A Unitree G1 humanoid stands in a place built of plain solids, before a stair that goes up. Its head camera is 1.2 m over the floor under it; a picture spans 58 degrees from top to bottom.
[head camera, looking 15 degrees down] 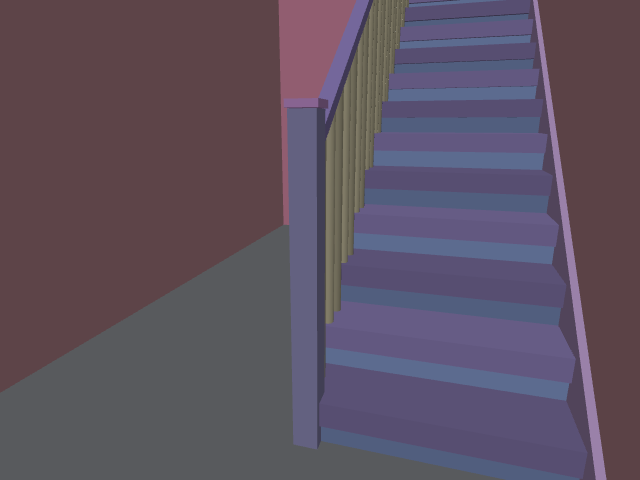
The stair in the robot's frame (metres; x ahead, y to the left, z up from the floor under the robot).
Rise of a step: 0.19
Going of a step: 0.26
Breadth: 0.99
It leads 17 degrees to the right of straight ahead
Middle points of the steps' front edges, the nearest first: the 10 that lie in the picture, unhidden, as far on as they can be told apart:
1.28 -0.43 0.19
1.54 -0.45 0.38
1.79 -0.52 0.57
2.03 -0.60 0.76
2.28 -0.67 0.95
2.52 -0.74 1.15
2.76 -0.81 1.34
3.01 -0.89 1.53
3.25 -0.96 1.72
3.50 -1.03 1.92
